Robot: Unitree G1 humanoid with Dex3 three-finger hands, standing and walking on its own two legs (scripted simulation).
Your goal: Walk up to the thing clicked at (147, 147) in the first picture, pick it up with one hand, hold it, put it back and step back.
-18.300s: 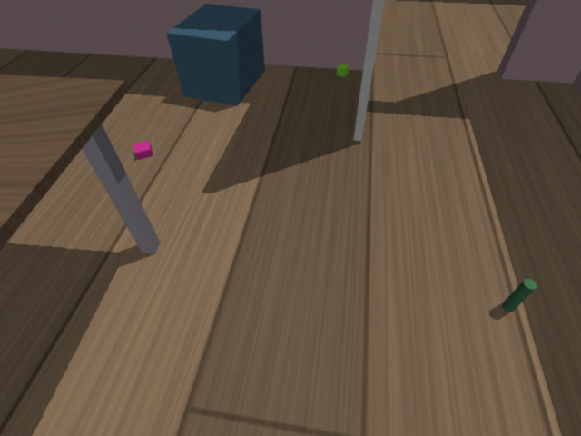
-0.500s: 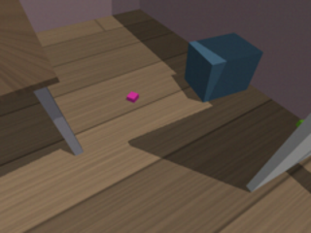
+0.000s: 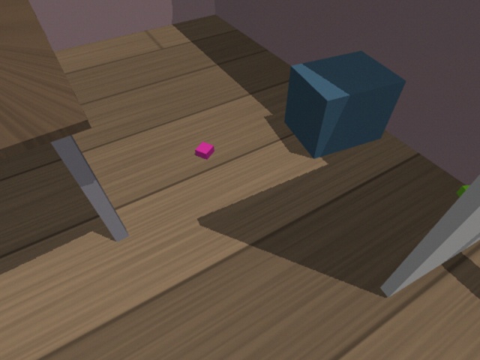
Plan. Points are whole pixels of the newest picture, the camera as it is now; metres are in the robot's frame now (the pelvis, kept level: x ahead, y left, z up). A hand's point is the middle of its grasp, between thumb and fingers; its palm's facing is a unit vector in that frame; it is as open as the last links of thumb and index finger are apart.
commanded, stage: stand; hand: left
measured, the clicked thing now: (204, 150) +1.40 +0.25 -0.76
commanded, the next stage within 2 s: walk up in 0.52 s
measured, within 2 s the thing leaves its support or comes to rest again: neither
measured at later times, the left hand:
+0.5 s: hand out of the picture +0.07 +0.25 -0.16, palm faces -0.02 -0.94 -0.35, open 7.4 cm
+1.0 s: hand (70, 354) +0.18 +0.35 -0.17, palm faces -0.03 -0.94 -0.33, open 7.4 cm
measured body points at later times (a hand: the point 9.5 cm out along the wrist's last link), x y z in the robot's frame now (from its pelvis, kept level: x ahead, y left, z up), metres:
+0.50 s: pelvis +0.01 +0.00 +0.00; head +0.02 +0.00 +0.45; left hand +0.08 +0.30 -0.13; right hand +0.08 -0.30 -0.14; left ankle +0.00 +0.14 -0.75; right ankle +0.00 -0.12 -0.75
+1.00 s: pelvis +0.14 +0.07 -0.01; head +0.14 +0.10 +0.44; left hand +0.18 +0.40 -0.14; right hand +0.18 -0.26 -0.10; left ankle +0.13 +0.17 -0.75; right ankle +0.17 -0.08 -0.69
